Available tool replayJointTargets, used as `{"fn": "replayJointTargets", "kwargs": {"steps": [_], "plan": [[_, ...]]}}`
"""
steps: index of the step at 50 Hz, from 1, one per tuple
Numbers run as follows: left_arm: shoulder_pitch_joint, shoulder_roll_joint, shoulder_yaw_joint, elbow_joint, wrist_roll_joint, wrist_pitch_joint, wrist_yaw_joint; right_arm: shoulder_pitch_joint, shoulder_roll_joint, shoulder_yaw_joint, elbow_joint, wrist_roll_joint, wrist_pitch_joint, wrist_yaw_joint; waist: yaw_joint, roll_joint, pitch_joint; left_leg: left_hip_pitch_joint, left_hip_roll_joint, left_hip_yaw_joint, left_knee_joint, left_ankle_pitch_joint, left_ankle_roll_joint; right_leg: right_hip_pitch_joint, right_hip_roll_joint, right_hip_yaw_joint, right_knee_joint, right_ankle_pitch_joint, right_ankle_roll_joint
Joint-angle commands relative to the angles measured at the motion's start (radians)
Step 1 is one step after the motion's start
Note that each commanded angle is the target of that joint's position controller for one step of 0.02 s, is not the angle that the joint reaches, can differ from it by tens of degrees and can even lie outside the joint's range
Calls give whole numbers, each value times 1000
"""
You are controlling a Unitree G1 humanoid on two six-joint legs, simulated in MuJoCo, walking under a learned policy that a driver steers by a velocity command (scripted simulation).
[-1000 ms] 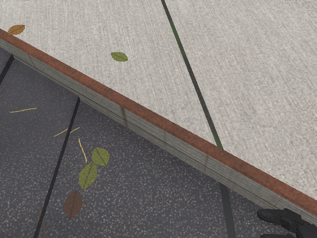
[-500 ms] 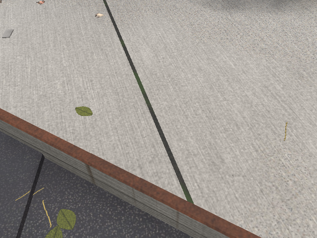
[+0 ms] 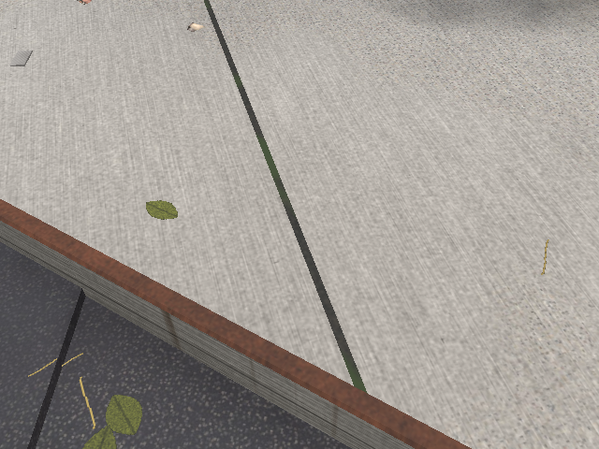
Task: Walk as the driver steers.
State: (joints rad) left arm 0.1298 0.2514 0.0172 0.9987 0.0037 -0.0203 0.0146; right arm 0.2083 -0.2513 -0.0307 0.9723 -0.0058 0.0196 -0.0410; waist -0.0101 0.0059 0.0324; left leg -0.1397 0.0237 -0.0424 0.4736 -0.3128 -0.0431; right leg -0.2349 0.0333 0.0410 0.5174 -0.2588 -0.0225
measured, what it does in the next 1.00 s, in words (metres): stands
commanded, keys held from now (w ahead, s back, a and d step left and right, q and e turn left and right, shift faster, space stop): shift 0.86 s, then w+shift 0.14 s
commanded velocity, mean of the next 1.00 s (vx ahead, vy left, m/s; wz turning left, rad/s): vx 0.04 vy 0.00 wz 0.00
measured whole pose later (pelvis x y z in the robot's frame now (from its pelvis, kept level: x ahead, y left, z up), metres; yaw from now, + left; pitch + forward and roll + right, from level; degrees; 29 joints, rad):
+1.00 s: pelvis +0.01 +0.01 +0.00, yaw +1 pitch +0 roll +0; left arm 0.24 0.23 0.03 1.11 -0.02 -0.04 0.02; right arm 0.35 -0.21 -0.02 1.05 0.02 -0.04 -0.04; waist 0.00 0.00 -0.02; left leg -0.23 0.02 -0.02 0.64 -0.46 0.03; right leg -0.26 0.03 0.03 0.55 -0.38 -0.05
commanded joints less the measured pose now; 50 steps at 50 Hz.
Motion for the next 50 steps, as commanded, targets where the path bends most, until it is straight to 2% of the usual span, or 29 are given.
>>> {"fn": "replayJointTargets", "kwargs": {"steps": [1,20,43,44,45,46,47,48,49,50], "plan": [[-18,121,21,-21,-1,-7,6,24,-107,-19,-19,0,-11,-3,1,-13,-30,-46,5,3,-64,169,15,45,-60,55,-93,196,-32],[-3,106,12,60,-3,6,13,90,-77,-2,49,0,-29,-5,9,-4,-6,-82,-4,17,-72,126,17,32,-44,40,-101,120,-25],[42,82,7,91,-6,8,18,151,-49,6,75,3,-35,-8,10,-2,4,-98,-10,20,-70,127,23,30,-39,28,-93,138,-20],[73,78,7,107,-7,11,20,184,-38,7,91,6,-33,-10,10,-11,-38,-85,-34,46,-59,-45,31,43,-21,16,-103,-87,-27],[98,108,20,111,-20,13,21,182,-56,0,84,14,-32,-12,16,-23,-14,-126,-47,51,-29,-260,54,10,-14,22,-103,-375,-45],[111,130,28,106,-25,7,19,161,-72,-5,65,18,-37,-12,24,-44,45,-206,-38,32,-8,-411,76,-40,-49,79,-131,-566,-70],[142,141,34,102,-30,-9,16,131,-62,-4,42,22,-52,-9,42,-76,94,-297,-20,15,34,-435,90,-35,-114,173,-177,-652,-106],[175,155,42,101,-35,-28,12,91,-30,2,16,28,-74,-4,58,-126,109,-352,-16,36,105,-320,86,4,-196,291,-241,-647,-145],[195,175,53,101,-33,-43,12,69,5,8,1,31,-95,5,58,-193,85,-351,-23,81,202,-155,80,29,-285,423,-320,-629,-189],[187,179,59,91,-30,-54,13,55,-7,2,-7,29,-110,13,52,-196,69,-314,6,54,283,-94,95,-21,-346,515,-371,-591,-223]]}}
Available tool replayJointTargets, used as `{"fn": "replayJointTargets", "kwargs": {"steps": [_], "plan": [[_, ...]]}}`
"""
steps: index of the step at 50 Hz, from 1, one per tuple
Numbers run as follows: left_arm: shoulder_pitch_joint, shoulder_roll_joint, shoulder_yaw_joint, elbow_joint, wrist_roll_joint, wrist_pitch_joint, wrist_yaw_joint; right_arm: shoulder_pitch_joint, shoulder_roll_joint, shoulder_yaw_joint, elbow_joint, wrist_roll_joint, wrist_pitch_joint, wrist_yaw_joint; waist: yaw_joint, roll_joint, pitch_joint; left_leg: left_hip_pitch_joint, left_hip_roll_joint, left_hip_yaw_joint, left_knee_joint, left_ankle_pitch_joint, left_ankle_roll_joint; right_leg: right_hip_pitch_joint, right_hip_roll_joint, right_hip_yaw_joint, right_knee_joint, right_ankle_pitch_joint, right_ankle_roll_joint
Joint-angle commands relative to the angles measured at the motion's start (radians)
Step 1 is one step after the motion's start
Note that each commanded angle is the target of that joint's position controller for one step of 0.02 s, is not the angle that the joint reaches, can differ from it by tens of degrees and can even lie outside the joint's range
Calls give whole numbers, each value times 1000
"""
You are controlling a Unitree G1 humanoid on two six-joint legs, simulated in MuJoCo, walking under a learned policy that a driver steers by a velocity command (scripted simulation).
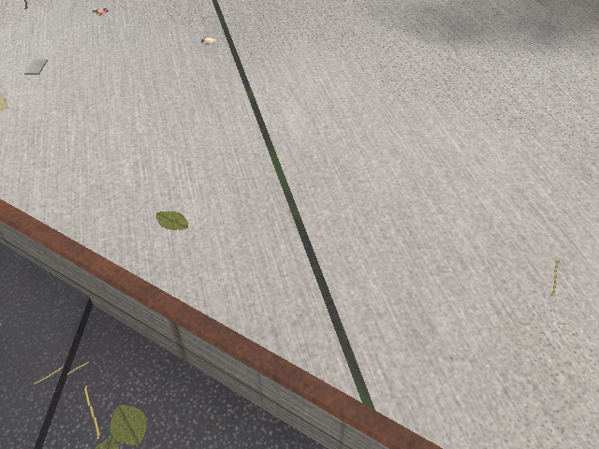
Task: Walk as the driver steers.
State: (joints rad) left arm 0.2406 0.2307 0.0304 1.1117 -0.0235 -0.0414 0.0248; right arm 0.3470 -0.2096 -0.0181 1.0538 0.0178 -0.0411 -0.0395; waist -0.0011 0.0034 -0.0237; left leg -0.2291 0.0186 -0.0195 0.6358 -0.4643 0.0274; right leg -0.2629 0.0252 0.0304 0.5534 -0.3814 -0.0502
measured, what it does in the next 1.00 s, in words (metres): climbs: right foot, then left foot 0.18 m higher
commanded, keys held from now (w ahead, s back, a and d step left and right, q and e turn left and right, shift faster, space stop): w+shift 1.00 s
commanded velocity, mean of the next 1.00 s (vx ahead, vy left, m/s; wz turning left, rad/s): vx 0.87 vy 0.00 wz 0.00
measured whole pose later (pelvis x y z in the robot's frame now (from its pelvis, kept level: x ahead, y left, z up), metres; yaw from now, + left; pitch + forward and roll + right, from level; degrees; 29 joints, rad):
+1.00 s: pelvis +0.64 +0.01 +0.06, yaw -1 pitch +2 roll +2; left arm 0.43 0.19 -0.01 1.03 -0.01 -0.12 -0.03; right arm 0.11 -0.17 0.05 0.67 0.00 -0.10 0.04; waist -0.05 -0.01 -0.02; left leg -0.79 0.01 0.19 1.24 -0.50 0.11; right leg -0.26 0.02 0.17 1.38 -0.06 -0.15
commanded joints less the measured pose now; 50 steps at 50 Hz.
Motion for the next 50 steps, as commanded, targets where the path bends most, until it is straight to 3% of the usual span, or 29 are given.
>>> {"fn": "replayJointTargets", "kwargs": {"steps": [1,4,5,6,7,9,11,13,16,20,23,24,26,27,28,30,32,35,38,41,42,43,44,45,46,47,48,49,50], "plan": [[25,189,42,-52,3,-43,2,-79,-63,-18,-97,7,-60,18,13,-171,118,-190,33,6,163,33,45,-47,-354,536,-425,-421,-196],[-199,161,34,-153,-18,-42,-2,129,-45,-29,-20,5,-77,17,-137,-134,104,206,-27,111,-197,136,84,-271,-165,186,-316,-216,-71],[-225,121,25,-175,-9,-47,-2,219,-73,-44,19,-7,-76,14,-161,-29,92,335,-23,71,-224,168,73,-363,-87,80,-122,-130,-37],[-261,46,1,-212,5,-62,-12,359,-131,-61,39,-7,-76,15,-196,219,28,472,188,-238,-366,17,114,-503,-25,-29,250,-22,3],[-234,36,-4,-245,-6,-90,-20,369,-213,-76,12,0,-84,28,-162,319,59,496,372,-611,-484,-195,233,-718,-8,-19,433,-71,-11],[-239,70,-4,-253,-34,-114,-36,233,-129,-50,-27,-16,-99,38,-93,125,165,444,391,-613,-495,-249,236,-893,-117,64,643,66,-48],[-207,85,4,-238,3,-117,-44,169,-114,-41,-59,-14,-86,48,-57,66,125,407,307,-418,-510,-65,181,-846,-158,40,623,163,-41],[-221,71,8,-239,8,-103,-50,188,-69,-27,-58,-14,-74,44,-54,72,136,321,233,-268,-550,111,156,-746,-155,0,544,248,-8],[-344,26,-8,-300,6,-92,-52,172,-92,-25,-78,-14,-72,22,-61,83,185,126,151,-91,-596,327,142,-552,-103,-78,305,396,32],[-356,9,-23,-328,2,-73,-64,242,-104,-23,-65,-6,-52,9,-39,132,173,262,234,-50,-549,599,150,-533,-83,-116,343,292,3],[-439,17,-27,-419,2,-83,-74,307,-84,-5,-30,-20,-15,11,7,153,111,427,244,32,-298,1383,101,-478,-16,-196,269,20,-101],[-313,85,5,-392,0,-93,-72,305,-109,-3,-39,-49,-11,15,60,179,2,395,228,19,-118,1630,85,-226,39,-228,215,114,-107],[206,194,70,-246,-22,-72,-53,69,-215,-31,-105,-28,-31,21,316,217,-179,-6,165,-2,346,1388,61,490,-53,-64,-55,316,-137],[317,266,76,-176,12,-51,-49,-44,-73,-1,-185,-58,-84,28,258,-201,-197,-369,-18,-30,784,146,47,721,-259,199,-60,550,-105],[278,239,63,-196,36,-40,-45,91,-27,2,-182,26,-139,34,175,-278,-277,-616,-100,-217,980,31,55,817,-434,571,-152,598,-291],[259,62,35,-149,56,-47,-48,-24,-46,-7,-233,90,-138,39,126,-64,-58,-786,7,-119,1084,87,65,604,-389,474,-285,170,-305],[183,-17,4,-128,59,-44,-62,-77,30,10,-252,54,-85,38,46,-16,77,-830,56,-69,1265,87,64,297,-345,335,-324,48,-248],[140,-60,-22,-76,46,-27,-58,-110,157,66,-340,43,-25,66,-77,-79,218,-1001,66,-119,1458,68,95,-37,-306,134,-368,81,-153],[94,-32,-48,-98,53,-49,-37,-178,97,82,-423,15,-19,58,-118,-94,216,-909,26,-32,1433,163,37,-266,-229,-32,-429,293,-153],[261,23,-54,-35,-17,-24,14,-410,102,138,-588,23,-49,63,-84,11,253,-1143,113,71,1155,50,23,-45,-233,-54,-489,304,-113],[290,48,-53,-66,-15,-22,25,-446,66,148,-607,18,-62,87,-65,101,152,-730,99,248,827,199,35,-194,-203,-111,-573,455,-122],[407,85,-52,-57,-42,-46,30,-519,87,152,-641,15,-75,94,-26,47,-18,-257,22,339,701,229,58,-249,-236,-49,-599,991,-158],[416,172,-48,-62,-7,-64,17,-396,20,103,-648,13,-85,93,-131,-125,-187,14,-74,335,763,70,73,-129,-287,-64,-392,1816,-171],[375,315,-11,-67,33,-60,8,-189,-134,33,-617,17,-70,82,-292,-270,-351,112,-112,234,592,28,108,97,-305,-37,-148,2175,-169],[282,368,23,-108,42,-53,16,41,-256,-27,-531,-9,-46,80,-385,-289,-437,247,-66,-71,436,-18,163,131,-311,35,169,2192,-140],[296,187,-6,-164,20,-90,-18,262,-406,-72,-392,-45,-46,75,-311,250,-566,511,177,-752,-1,-300,337,-175,-76,103,682,1347,-113],[264,121,-6,-137,30,-136,-65,325,-332,-45,-319,-45,-39,49,-268,399,-634,538,315,-1232,-405,-414,367,-281,102,236,1165,365,-124],[127,73,14,-215,-3,-144,-97,280,-141,0,-253,-28,-48,59,-207,262,-383,359,332,-1181,-435,-450,299,-481,98,305,1449,276,-169],[-103,-60,-39,-370,6,-137,-102,197,-27,33,-204,-18,-55,80,-152,163,-112,99,285,-911,-366,-281,228,-601,58,234,1567,234,-193]]}}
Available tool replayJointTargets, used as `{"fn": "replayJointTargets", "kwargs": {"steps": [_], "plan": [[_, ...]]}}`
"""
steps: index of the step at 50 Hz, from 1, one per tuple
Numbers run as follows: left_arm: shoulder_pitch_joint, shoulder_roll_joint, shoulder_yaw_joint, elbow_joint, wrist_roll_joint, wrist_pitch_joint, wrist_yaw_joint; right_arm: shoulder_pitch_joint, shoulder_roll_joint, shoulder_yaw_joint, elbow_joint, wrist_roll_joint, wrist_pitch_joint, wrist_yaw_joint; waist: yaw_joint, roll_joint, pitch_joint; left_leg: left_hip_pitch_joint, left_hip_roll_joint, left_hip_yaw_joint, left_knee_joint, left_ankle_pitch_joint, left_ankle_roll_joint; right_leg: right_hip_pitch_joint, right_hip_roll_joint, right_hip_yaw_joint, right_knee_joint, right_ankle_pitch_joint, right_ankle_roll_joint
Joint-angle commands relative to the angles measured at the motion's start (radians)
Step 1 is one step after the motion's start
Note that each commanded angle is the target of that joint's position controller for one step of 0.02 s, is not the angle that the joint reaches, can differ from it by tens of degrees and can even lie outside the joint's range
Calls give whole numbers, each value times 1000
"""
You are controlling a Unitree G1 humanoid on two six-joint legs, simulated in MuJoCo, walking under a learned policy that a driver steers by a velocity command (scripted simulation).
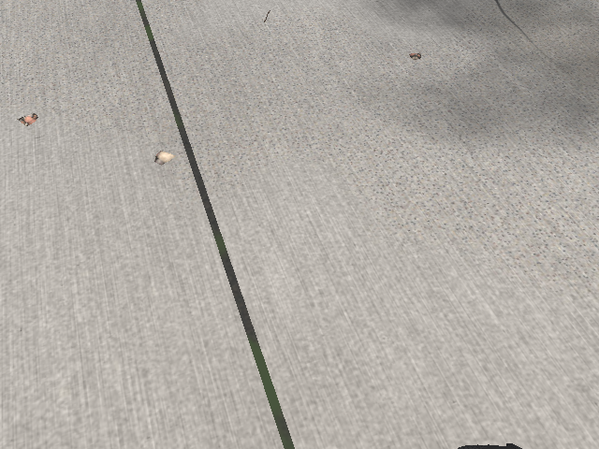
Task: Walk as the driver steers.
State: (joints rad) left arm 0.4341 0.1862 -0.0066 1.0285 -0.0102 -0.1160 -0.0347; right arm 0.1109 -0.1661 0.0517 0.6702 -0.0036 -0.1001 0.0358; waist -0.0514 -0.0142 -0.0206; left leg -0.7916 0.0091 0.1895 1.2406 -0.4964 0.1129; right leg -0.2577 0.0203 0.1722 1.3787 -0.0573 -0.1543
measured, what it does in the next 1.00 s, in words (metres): climbs, turning left: right foot, then left foot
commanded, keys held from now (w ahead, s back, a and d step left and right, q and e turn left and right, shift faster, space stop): w+shift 0.02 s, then w+q+shift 0.78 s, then w+shift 0.02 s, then e+shift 0.18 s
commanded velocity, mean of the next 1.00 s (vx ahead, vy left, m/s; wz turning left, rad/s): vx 0.94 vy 0.00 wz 0.62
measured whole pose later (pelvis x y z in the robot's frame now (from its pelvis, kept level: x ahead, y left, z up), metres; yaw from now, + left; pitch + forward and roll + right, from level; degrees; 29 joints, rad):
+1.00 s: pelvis +0.76 +0.17 +0.10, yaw +40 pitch -1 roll +0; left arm 0.18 0.28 0.04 0.76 -0.05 -0.09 0.01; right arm 0.25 -0.25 -0.05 0.70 -0.02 -0.08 0.05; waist 0.00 -0.03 0.08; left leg -0.33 -0.08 0.11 0.57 -0.24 0.13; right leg -0.52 -0.09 0.09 1.34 -0.37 0.00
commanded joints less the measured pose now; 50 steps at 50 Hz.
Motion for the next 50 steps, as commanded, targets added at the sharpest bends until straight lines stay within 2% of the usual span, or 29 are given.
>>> {"fn": "replayJointTargets", "kwargs": {"steps": [1,2,3,4,6,8,10,12,14,17,19,20,21,22,24,25,27,32,35,38,40,41,42,43,44,45,46,47,50], "plan": [[-385,-56,-25,-358,2,-42,-45,375,49,-10,256,-9,-6,25,-29,-1,6,476,268,-876,-873,-78,118,-656,17,60,795,-94,-98],[-490,-73,-42,-442,36,-24,-38,433,71,-12,333,-26,-14,30,-45,84,50,397,149,-795,-850,30,119,-626,-9,12,790,-191,-90],[-387,-158,-70,-464,14,-16,-53,378,113,-5,332,-31,-16,27,69,41,41,437,105,-666,-830,12,112,-670,-34,46,730,-225,-105],[-299,-147,-80,-448,4,-8,-72,343,136,-1,329,-25,-22,18,132,-7,46,431,116,-666,-859,22,139,-692,-33,48,675,-270,-98],[-225,-27,-63,-405,9,4,-66,234,59,-10,270,-13,-27,9,204,-94,81,455,113,-587,-969,105,142,-738,-68,2,395,-269,-50],[-364,47,-61,-456,33,-1,-36,210,-24,-22,227,5,-27,-6,180,-132,136,358,84,-492,-1086,173,133,-664,-109,-95,11,-147,28],[-509,51,-60,-492,49,-22,-21,314,-85,-46,221,26,-42,-31,104,-114,92,337,70,-434,-1164,297,135,-439,-99,-176,-301,62,104],[-608,41,-56,-511,5,-36,-14,359,-148,-74,214,48,-45,-49,57,-20,83,353,83,-425,-1216,322,124,-242,-63,-190,-587,120,150],[-638,87,-24,-504,-33,-29,-6,398,-178,-87,207,49,-30,-55,32,48,83,513,115,-460,-1163,304,111,-191,-22,-164,-809,121,188],[-570,179,39,-475,-49,-36,11,449,-172,-100,207,38,13,-51,40,134,24,702,128,-464,-908,619,62,-68,11,-161,-927,24,178],[-176,244,81,-394,-38,-39,28,340,-162,-104,134,-6,21,-39,230,163,-235,442,65,-427,-428,644,11,450,-140,-52,-802,-120,102],[-12,321,103,-353,-15,-23,37,389,-41,-83,84,-26,-1,-42,198,-129,-402,157,-25,-360,-99,95,-17,789,-356,296,-845,-362,54],[1,348,110,-345,9,-21,23,467,-20,-67,38,65,-24,-37,158,-496,-513,-83,-19,-371,194,27,-31,879,-496,789,-1082,-666,-91],[-83,230,95,-355,11,-14,28,377,-91,-84,48,90,-19,-52,173,-314,-333,-188,45,-349,333,112,-35,747,-457,695,-1126,-775,-64],[-167,152,78,-321,21,-10,32,210,-122,-96,6,58,-2,-52,138,-3,-137,-128,117,-296,332,227,-46,425,-394,327,-1104,-367,-20],[-197,107,70,-293,33,-10,27,174,-112,-104,-8,45,14,-49,107,28,-70,-80,150,-304,278,238,-44,309,-336,187,-1109,-233,-3],[-221,56,62,-246,32,-8,19,181,-65,-100,-46,65,50,-29,52,-56,14,-47,201,-312,212,221,-48,183,-309,22,-1136,-121,17],[-260,184,87,-235,24,-9,41,83,-98,-94,-139,36,79,-4,9,-16,131,-35,201,-260,-39,410,-69,53,-270,-258,-1235,45,38],[-174,256,100,-220,20,-4,51,-48,-123,-94,-171,34,69,21,65,52,173,2,152,-160,-279,540,-27,154,-254,-363,-1251,139,71],[-103,343,115,-217,23,16,59,-96,-173,-115,-193,44,55,43,53,-15,130,154,22,-19,-411,490,27,308,-266,-430,-1115,802,103],[-118,392,128,-233,26,43,68,84,-254,-156,-166,59,62,43,-75,-115,12,390,-58,16,-404,346,69,334,-299,-430,-815,1192,93],[-152,381,126,-254,18,43,65,316,-325,-197,-102,52,67,33,-188,-110,-92,724,-83,-24,-486,368,120,193,-288,-405,-550,1177,88],[-139,293,102,-259,11,26,61,435,-351,-211,-44,43,77,6,-202,56,-96,1029,2,-221,-610,467,164,-93,-158,-376,-149,357,128],[24,123,44,-318,16,-17,41,315,-416,-193,-86,-6,58,-4,18,395,-236,1279,268,-790,-700,607,319,-449,14,-223,252,-521,148],[-34,249,62,-303,-36,-55,25,356,-312,-177,-92,-22,50,1,-78,234,-422,1274,351,-954,-886,463,337,-476,-19,-40,264,-441,124],[-130,263,69,-321,-71,-53,31,311,-296,-168,-82,-25,33,5,-58,114,-252,1087,351,-849,-914,570,292,-474,-49,-58,211,-393,121],[-179,237,64,-327,-60,-38,45,217,-273,-159,-76,-10,18,9,-3,-37,-106,867,328,-702,-906,720,246,-451,-95,-75,137,-361,134],[-167,228,66,-302,-46,-10,52,143,-224,-144,-76,-10,8,7,42,-76,-60,710,303,-560,-893,781,208,-384,-136,-69,76,-338,141],[-73,187,78,-251,-33,62,51,78,-187,-136,-42,-11,-21,3,112,13,4,475,223,-294,-962,921,118,-224,-159,-60,-125,-268,163]]}}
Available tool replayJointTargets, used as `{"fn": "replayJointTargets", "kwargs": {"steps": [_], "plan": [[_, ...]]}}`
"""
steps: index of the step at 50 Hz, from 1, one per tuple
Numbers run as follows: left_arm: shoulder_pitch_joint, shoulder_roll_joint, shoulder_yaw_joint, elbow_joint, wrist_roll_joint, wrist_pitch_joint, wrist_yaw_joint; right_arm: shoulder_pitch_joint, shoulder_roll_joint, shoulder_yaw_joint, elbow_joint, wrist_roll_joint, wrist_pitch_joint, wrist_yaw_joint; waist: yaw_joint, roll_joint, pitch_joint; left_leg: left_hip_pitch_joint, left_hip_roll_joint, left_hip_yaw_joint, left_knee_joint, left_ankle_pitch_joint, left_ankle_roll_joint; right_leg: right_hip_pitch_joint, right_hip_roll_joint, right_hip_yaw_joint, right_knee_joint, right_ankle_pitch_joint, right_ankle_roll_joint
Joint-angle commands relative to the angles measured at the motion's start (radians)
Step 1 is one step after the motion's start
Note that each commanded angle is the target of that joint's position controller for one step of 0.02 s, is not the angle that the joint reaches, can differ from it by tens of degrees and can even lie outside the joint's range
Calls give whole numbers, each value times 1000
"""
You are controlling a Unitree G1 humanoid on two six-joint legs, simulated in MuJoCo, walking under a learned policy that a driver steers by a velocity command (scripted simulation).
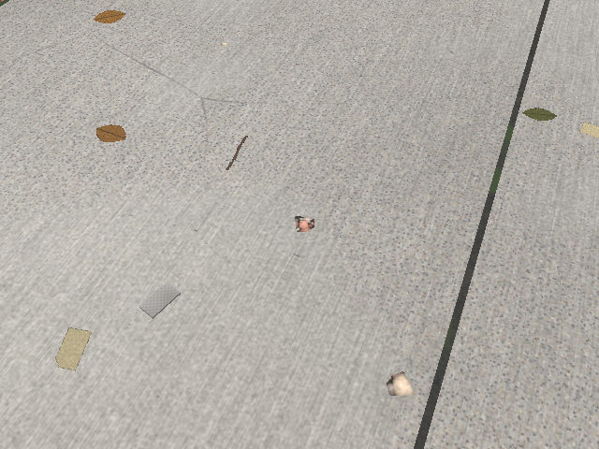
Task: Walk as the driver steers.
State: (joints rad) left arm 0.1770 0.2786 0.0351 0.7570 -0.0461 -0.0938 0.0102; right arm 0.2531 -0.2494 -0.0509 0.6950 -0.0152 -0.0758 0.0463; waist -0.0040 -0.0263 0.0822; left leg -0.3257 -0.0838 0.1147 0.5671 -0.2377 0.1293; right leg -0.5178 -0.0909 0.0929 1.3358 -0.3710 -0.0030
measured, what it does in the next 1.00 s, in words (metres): walks ahead, turning right: right foot, then left foot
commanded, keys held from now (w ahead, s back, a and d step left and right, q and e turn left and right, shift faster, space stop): e+shift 0.78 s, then shift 0.12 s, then q+shift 0.10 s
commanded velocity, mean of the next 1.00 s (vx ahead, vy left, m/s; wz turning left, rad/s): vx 0.11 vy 0.00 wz -0.68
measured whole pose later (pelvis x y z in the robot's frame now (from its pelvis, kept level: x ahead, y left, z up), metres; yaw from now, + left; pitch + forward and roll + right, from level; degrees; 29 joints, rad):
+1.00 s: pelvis +0.34 -0.01 +0.01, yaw -44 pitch +1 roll -1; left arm 0.15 0.34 0.08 0.59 0.00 0.05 0.02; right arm 0.15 -0.26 -0.06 0.69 -0.01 -0.01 -0.02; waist -0.03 -0.04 0.05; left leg -0.30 -0.02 -0.07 0.47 -0.18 0.02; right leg -0.47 0.07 0.15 1.09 -0.46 0.08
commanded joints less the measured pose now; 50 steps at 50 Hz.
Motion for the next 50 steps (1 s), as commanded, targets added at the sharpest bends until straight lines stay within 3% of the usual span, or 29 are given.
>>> {"fn": "replayJointTargets", "kwargs": {"steps": [1,4,5,7,9,12,13,14,15,16,17,18,19,20,23,25,28,32,35,38,39,40,41,42,43,44,45,48,50], "plan": [[164,78,36,17,10,45,6,-70,-106,-35,-58,-7,-50,-16,62,38,-85,-6,293,-152,-308,723,88,25,-28,2,-134,103,22],[92,42,29,-8,28,35,-8,-132,-103,-36,-54,-12,-41,-62,62,82,-81,20,206,36,-315,726,22,6,-2,-72,-383,365,41],[58,38,27,-12,34,30,-19,-130,-104,-36,-52,-8,-34,-76,38,82,-90,61,192,69,-301,691,4,5,11,-102,-480,465,41],[-17,31,26,-37,39,25,-45,-88,-122,-41,-35,1,-16,-99,-15,80,-108,174,220,84,-271,663,-11,-20,27,-136,-622,585,38],[-35,49,34,-60,39,29,-71,-77,-138,-49,-23,5,7,-109,-26,99,-116,259,268,83,-224,662,-10,-37,30,-154,-678,554,23],[63,112,65,-68,44,41,-92,-136,-160,-60,-40,20,41,-117,33,125,-139,316,311,81,-52,876,-18,18,87,-206,-672,348,-34],[141,138,78,-58,40,47,-87,-161,-163,-63,-51,27,48,-117,72,129,-161,308,305,84,62,943,-32,86,121,-221,-684,292,-62],[282,175,100,-33,38,47,-74,-194,-151,-59,-63,36,51,-110,150,86,-212,243,265,91,275,858,-64,257,149,-200,-781,354,-106],[306,234,118,-44,37,47,-48,-181,-104,-45,-83,27,42,-92,147,-97,-211,61,151,84,546,336,-126,411,65,-23,-824,799,-160],[218,277,118,-95,69,47,-36,-65,-11,-26,-107,-7,37,-65,-1,-329,-255,-298,-100,-33,929,-455,-211,616,-135,474,-830,1105,-389],[155,295,117,-151,87,38,-44,15,-90,-24,-96,7,20,-47,16,-224,-481,-338,-73,-293,1030,-419,-195,704,-232,724,-975,798,-470],[92,245,113,-189,66,41,-43,-77,-151,-35,-108,25,18,-44,35,-86,-419,-360,-27,-302,992,-343,-170,646,-207,647,-1005,526,-423],[51,189,98,-194,33,48,-38,-153,-146,-37,-121,12,25,-53,14,58,-282,-386,9,-288,890,-268,-160,506,-150,554,-1026,369,-353],[25,153,87,-204,14,55,-29,-189,-141,-39,-126,-3,37,-66,-2,99,-239,-361,40,-286,795,-225,-154,407,-109,495,-1040,288,-309],[6,148,93,-229,26,83,-2,-203,-99,-38,-122,1,56,-70,-21,18,-180,-270,35,-259,541,-171,-163,286,5,380,-1047,306,-229],[42,181,107,-228,30,100,16,-213,-72,-33,-109,3,54,-74,-5,-5,-206,-264,14,-254,432,-144,-186,312,19,373,-1022,388,-217],[27,193,115,-242,24,127,34,-221,-75,-36,-93,12,57,-81,8,-56,-231,-253,6,-271,327,-68,-206,322,39,387,-1002,291,-184],[6,187,113,-257,27,147,33,-256,-92,-44,-85,18,45,-78,37,-124,-204,-206,-2,-281,207,-22,-204,303,64,437,-994,155,-164],[-9,188,111,-270,28,152,24,-262,-111,-51,-80,20,23,-66,51,-153,-199,-144,-9,-290,85,-38,-186,325,63,498,-955,199,-165],[-51,192,108,-290,18,154,18,-195,-147,-70,-54,22,8,-55,16,-159,-199,13,7,-280,-137,40,-163,303,92,547,-896,213,-138],[-47,173,99,-295,13,154,15,-168,-167,-79,-43,19,8,-56,7,-108,-212,127,74,-298,-234,132,-139,244,135,514,-825,79,-108],[33,111,78,-282,22,154,11,-179,-216,-85,-60,3,18,-60,52,65,-263,260,280,-455,-231,193,-50,142,217,377,-630,-208,-65],[11,145,85,-310,17,143,7,-178,-246,-85,-67,-33,32,-60,60,298,-206,208,408,-650,-278,302,89,-17,316,173,-403,-292,-12],[19,228,105,-295,36,129,2,-183,-201,-80,-80,-32,28,-62,56,261,-185,168,459,-708,-267,288,145,-63,229,154,-232,-230,35],[31,249,111,-262,35,130,0,-216,-156,-64,-95,-16,33,-69,56,185,-164,152,405,-595,-236,266,121,-64,201,132,-160,-166,54],[39,227,105,-234,35,139,5,-221,-136,-54,-102,-2,42,-74,46,128,-148,148,341,-508,-220,232,82,-65,192,113,-110,-120,67],[42,197,94,-227,37,145,7,-208,-142,-49,-102,7,49,-77,32,106,-133,147,318,-474,-219,242,73,-84,193,92,-52,-89,77],[-13,98,50,-238,39,134,12,-142,-134,-31,-73,1,59,-68,1,125,-135,151,253,-410,-225,315,75,-28,184,52,-168,-94,90],[-12,46,28,-228,58,129,12,-166,-113,-19,-71,10,66,-54,15,192,-152,145,197,-376,-232,238,47,91,123,-24,-441,-110,105]]}}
